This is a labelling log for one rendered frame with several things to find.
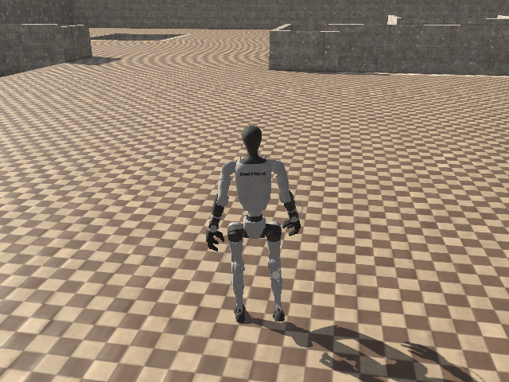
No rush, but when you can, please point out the left robot upper arm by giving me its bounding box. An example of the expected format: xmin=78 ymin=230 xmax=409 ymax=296
xmin=216 ymin=161 xmax=236 ymax=206

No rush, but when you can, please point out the robot right hand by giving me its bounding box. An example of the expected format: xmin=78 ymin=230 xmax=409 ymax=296
xmin=282 ymin=220 xmax=301 ymax=236

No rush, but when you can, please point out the right robot upper arm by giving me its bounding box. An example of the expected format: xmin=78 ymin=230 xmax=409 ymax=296
xmin=270 ymin=160 xmax=291 ymax=203

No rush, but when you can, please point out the right robot forearm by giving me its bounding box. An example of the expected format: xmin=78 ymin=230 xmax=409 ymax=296
xmin=284 ymin=191 xmax=299 ymax=222

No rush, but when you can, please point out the robot right foot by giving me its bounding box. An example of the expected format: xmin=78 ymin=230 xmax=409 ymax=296
xmin=273 ymin=309 xmax=285 ymax=322

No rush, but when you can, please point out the left robot forearm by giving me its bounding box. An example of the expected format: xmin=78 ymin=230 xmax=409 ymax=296
xmin=208 ymin=194 xmax=224 ymax=232

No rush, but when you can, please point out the robot left hand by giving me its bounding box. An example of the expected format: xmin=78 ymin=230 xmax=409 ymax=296
xmin=206 ymin=230 xmax=224 ymax=251

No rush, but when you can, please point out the robot right shin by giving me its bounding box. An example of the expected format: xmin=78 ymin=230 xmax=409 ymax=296
xmin=270 ymin=257 xmax=282 ymax=312

